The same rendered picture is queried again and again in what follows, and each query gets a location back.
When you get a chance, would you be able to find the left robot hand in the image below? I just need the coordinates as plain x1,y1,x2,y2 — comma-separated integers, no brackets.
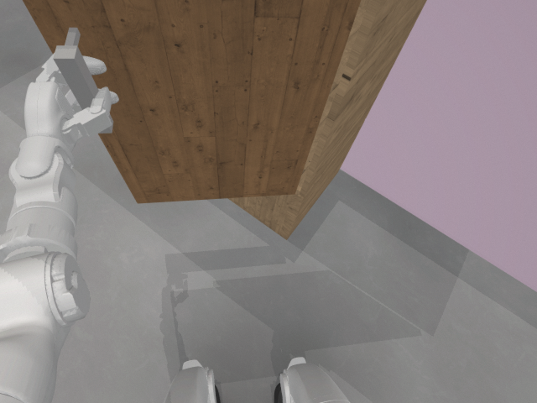
24,53,119,152

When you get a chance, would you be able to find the left robot forearm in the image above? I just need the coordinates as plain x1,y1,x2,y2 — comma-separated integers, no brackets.
0,135,78,264

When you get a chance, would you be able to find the left robot upper arm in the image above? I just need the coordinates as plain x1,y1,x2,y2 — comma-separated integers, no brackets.
0,251,91,403

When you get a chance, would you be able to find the left robot thigh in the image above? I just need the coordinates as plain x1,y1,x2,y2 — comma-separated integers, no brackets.
164,366,216,403

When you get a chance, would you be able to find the robot left shin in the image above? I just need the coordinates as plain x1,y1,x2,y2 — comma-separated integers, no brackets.
182,360,203,370

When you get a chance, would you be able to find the handle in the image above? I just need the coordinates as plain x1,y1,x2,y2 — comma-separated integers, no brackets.
53,28,113,133

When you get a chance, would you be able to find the cupboard door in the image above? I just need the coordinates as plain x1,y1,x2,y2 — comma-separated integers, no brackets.
23,0,361,204

